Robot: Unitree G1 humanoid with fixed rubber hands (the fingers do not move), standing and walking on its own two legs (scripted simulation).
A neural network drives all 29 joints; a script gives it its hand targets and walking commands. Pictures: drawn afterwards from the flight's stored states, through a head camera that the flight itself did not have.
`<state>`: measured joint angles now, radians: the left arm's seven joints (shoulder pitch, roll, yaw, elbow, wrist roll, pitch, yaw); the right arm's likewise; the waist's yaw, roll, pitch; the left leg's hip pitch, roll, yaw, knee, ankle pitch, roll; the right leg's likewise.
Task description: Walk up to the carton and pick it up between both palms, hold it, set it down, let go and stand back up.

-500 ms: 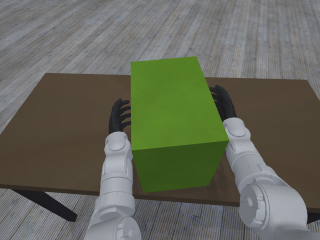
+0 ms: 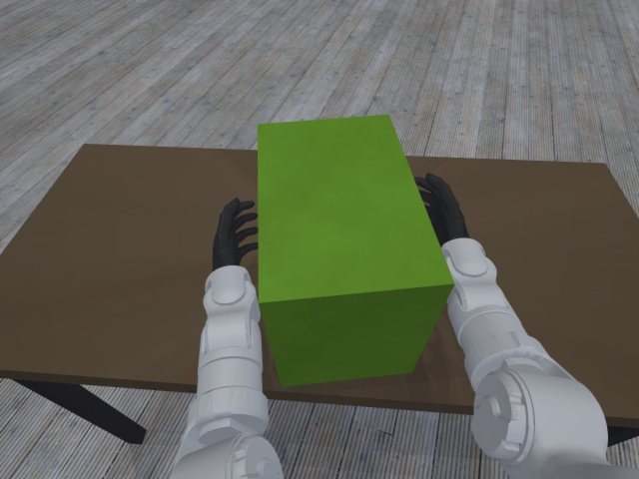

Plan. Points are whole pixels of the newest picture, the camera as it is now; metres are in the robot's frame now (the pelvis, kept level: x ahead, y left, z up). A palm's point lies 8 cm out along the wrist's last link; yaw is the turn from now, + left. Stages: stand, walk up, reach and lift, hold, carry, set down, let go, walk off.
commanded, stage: set down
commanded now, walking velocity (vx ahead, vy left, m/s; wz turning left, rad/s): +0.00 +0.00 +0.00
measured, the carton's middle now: (335, 249) +0.42 +0.08 +0.03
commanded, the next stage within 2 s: none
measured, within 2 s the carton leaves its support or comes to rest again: neither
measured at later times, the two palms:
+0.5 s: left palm (232, 277) +0.35 +0.21 +0.04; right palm (439, 242) +0.44 -0.06 +0.05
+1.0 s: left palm (200, 260) +0.34 +0.24 +0.08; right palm (473, 219) +0.45 -0.09 +0.10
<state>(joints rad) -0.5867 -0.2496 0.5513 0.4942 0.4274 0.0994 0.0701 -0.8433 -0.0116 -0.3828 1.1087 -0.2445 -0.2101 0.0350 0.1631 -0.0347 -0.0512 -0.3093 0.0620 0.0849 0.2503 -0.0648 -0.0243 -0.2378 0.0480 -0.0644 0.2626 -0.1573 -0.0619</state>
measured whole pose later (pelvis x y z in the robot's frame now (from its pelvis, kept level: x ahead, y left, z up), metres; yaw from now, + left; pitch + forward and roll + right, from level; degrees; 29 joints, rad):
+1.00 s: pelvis -0.03 +0.00 -0.01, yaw +1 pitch +14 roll -2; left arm -0.69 0.03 0.18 0.68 -0.06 0.17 0.23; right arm -0.98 -0.33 0.12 1.20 0.35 -0.02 0.02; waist 0.23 0.00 -0.17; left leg -0.59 0.09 0.03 0.46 -0.11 -0.03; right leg -0.48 0.07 -0.08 0.41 -0.18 -0.07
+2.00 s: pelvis -0.03 +0.00 -0.01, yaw +2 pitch +4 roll -1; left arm -0.55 0.08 0.18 0.00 -0.10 0.79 0.23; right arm -0.84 -0.45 0.14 0.70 0.46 0.34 0.04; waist 0.15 0.02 0.00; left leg -0.35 0.05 0.00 0.35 -0.07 -0.03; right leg -0.25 0.07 -0.06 0.34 -0.16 -0.06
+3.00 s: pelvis -0.03 -0.01 +0.00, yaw +0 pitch -1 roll +0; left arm -0.06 0.05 0.11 -0.36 -0.09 0.73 0.24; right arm -0.22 -0.40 0.10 0.14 0.45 0.24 -0.02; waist 0.09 -0.02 0.09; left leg -0.23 0.05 0.02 0.31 -0.07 -0.04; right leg -0.17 0.07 -0.01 0.37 -0.18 -0.07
